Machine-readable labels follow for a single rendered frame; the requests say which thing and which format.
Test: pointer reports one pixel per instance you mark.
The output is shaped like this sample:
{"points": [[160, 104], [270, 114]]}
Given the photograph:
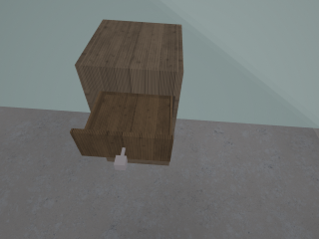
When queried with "handle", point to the handle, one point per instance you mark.
{"points": [[121, 161]]}

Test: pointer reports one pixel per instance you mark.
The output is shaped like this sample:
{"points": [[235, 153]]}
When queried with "cabinet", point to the cabinet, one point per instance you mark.
{"points": [[136, 58]]}

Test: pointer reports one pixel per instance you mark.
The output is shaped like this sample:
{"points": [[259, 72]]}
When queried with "drawer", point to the drawer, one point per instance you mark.
{"points": [[141, 123]]}

